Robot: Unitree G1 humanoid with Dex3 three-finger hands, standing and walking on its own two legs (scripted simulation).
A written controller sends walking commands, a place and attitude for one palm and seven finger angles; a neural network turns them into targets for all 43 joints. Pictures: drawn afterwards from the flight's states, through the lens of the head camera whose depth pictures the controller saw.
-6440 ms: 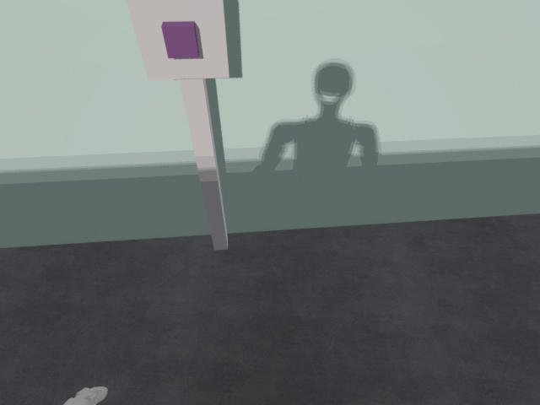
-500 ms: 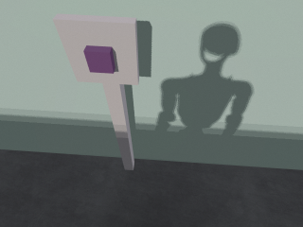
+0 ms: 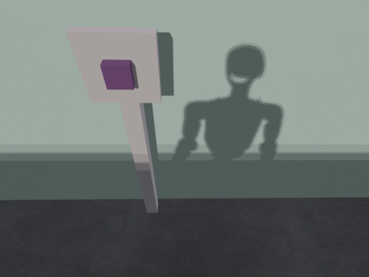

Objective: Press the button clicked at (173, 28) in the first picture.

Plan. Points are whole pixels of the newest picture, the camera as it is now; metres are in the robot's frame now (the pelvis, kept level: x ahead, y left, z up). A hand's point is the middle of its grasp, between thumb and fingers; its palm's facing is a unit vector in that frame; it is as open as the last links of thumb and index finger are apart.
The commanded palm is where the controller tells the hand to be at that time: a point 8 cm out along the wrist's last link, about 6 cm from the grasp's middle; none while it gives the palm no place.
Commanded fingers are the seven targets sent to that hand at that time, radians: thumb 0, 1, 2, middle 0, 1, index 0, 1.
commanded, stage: come to a stop and stand still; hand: left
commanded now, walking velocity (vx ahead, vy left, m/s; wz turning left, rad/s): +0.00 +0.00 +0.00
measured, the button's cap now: (118, 74) +0.54 +0.19 +0.16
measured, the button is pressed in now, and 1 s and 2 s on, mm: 0 0 0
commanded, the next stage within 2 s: look again from close up in 0.14 s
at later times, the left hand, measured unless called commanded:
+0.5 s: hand out of the picture -0.01 +0.17 -0.17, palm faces +0.01 -0.98 -0.17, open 7.4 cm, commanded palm none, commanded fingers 0.00 0.90 0.90 -0.20 -0.30 -0.20 -0.30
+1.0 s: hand (111, 226) +0.22 +0.17 +0.00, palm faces +0.22 -0.97 -0.09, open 6.9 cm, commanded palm +0.14 +0.22 -0.03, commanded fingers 0.00 0.90 0.90 -0.50 -0.63 -0.50 -0.63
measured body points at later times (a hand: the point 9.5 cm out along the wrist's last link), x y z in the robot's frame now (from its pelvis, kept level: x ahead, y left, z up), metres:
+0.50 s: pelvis +0.02 +0.00 +0.01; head +0.03 +0.01 +0.46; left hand -0.01 +0.22 -0.16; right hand +0.04 -0.23 -0.15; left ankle +0.04 +0.10 -0.73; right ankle -0.03 -0.10 -0.73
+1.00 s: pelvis +0.01 -0.01 -0.01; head +0.02 -0.03 +0.44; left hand +0.20 +0.22 +0.01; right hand +0.13 -0.26 -0.13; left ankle +0.04 +0.10 -0.73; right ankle -0.03 -0.10 -0.73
